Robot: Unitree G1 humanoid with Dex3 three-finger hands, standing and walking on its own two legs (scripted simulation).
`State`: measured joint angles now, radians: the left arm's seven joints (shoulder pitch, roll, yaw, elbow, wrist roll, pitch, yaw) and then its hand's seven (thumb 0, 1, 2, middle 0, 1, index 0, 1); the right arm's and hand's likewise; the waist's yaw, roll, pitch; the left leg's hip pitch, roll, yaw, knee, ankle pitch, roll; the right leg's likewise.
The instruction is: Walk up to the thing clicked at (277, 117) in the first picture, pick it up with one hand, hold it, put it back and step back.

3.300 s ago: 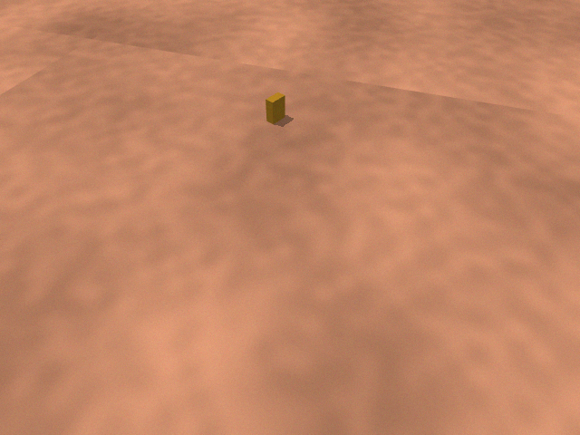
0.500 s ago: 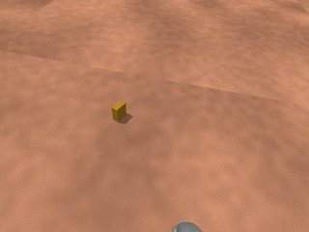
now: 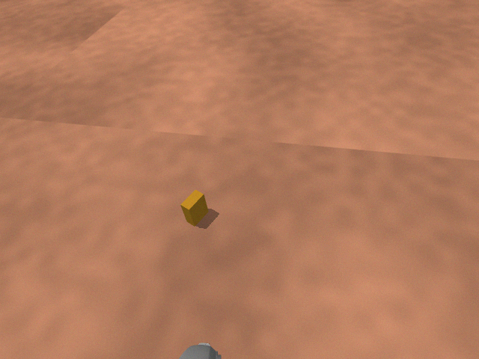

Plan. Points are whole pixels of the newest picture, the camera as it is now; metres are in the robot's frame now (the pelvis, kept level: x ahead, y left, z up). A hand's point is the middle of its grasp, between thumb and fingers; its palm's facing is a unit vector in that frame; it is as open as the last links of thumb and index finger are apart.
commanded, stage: walk up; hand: left
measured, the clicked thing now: (195, 208) +0.90 +0.30 -0.70
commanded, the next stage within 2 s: none
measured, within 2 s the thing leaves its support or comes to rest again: neither
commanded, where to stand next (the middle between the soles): +0.58 +0.07 m, yaw +3 degrees
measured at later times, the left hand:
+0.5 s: hand (95, 325) +0.23 +0.32 -0.16, palm faces +0.01 -0.95 -0.32, open 7.4 cm
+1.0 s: hand (133, 241) +0.39 +0.27 -0.12, palm faces +0.02 -0.91 -0.42, open 7.4 cm
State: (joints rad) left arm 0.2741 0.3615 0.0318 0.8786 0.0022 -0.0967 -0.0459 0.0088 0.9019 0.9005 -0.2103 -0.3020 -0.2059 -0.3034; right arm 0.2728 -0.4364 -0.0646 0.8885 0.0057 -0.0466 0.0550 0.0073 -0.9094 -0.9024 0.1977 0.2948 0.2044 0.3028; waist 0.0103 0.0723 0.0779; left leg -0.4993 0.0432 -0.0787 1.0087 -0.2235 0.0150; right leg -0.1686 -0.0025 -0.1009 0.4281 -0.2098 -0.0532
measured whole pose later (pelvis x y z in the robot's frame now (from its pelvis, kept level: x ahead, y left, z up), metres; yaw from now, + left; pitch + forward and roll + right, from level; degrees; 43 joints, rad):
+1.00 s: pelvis +0.35 +0.00 +0.00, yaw +2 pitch -4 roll +1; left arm 0.31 0.37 0.03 0.86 0.00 -0.09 -0.04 0.01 0.90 0.90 -0.21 -0.30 -0.21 -0.30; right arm 0.30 -0.43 -0.06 0.88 0.00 -0.03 0.06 0.01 -0.91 -0.90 0.20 0.29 0.20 0.30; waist 0.01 0.08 0.08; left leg -0.47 0.05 -0.04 0.98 -0.29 0.01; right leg -0.20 -0.02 -0.07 0.46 -0.20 -0.04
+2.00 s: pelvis +0.46 +0.05 -0.01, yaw +0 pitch -3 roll +1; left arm 0.10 0.34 -0.01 1.03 0.01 -0.01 -0.02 0.01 0.90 0.90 -0.21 -0.30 -0.20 -0.30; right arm 0.16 -0.37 -0.01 1.08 -0.01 0.00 0.03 0.01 -0.91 -0.90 0.20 0.30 0.21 0.30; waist -0.01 0.01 0.06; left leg -0.22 0.01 0.07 0.49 -0.23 0.01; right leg -0.28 -0.03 -0.01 0.50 -0.21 0.00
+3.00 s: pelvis +0.51 +0.04 +0.01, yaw +1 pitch -2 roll +0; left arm 0.06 0.33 0.01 1.16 0.01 -0.02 -0.01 0.01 0.91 0.90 -0.21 -0.30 -0.20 -0.30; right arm 0.07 -0.35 -0.02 1.17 0.00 -0.01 0.01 0.01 -0.91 -0.90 0.20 0.29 0.20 0.30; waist -0.01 0.01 0.04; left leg -0.09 0.02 0.04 0.30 -0.18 -0.01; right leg -0.13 -0.01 -0.04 0.30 -0.14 0.00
